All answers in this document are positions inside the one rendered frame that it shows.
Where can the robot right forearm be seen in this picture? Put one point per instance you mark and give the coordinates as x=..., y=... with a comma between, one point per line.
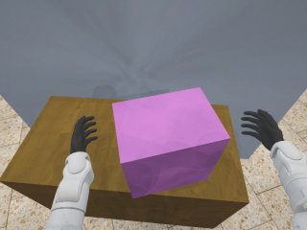
x=291, y=164

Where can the right robot hand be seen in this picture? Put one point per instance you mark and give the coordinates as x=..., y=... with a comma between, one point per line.
x=268, y=131

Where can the robot left forearm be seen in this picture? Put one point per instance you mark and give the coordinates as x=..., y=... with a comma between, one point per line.
x=70, y=202

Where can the robot right upper arm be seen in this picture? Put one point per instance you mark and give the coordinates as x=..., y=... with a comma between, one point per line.
x=299, y=221

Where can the carton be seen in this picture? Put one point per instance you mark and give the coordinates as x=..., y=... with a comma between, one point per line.
x=168, y=140

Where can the pedestal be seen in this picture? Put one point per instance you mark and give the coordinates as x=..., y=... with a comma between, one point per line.
x=36, y=170

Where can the left robot hand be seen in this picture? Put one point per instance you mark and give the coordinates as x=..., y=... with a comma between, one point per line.
x=78, y=140

